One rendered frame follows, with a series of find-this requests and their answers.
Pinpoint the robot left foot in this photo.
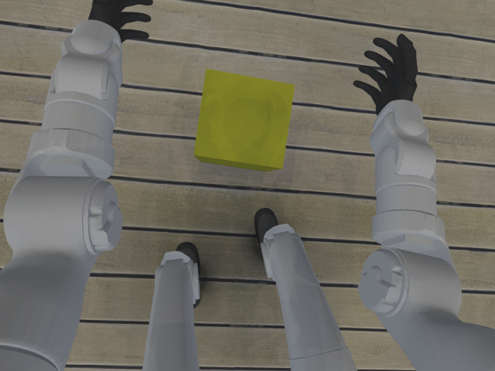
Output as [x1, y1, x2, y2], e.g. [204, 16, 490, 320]
[176, 242, 201, 308]

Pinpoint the carton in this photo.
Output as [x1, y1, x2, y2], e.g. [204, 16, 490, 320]
[193, 69, 295, 172]

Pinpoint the left robot hand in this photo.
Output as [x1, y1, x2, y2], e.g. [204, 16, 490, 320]
[88, 0, 153, 43]

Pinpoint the left robot upper arm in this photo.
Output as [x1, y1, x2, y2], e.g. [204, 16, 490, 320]
[0, 176, 123, 371]

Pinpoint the robot right forearm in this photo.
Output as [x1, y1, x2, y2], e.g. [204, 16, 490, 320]
[369, 100, 462, 305]

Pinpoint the robot left forearm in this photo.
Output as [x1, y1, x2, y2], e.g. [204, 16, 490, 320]
[3, 19, 123, 248]

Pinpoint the right robot hand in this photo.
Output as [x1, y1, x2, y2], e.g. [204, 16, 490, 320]
[353, 34, 418, 116]

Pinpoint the left robot thigh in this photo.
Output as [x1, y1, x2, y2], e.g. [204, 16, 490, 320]
[142, 258, 200, 371]

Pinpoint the right robot upper arm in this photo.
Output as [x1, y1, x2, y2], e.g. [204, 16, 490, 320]
[358, 247, 495, 371]

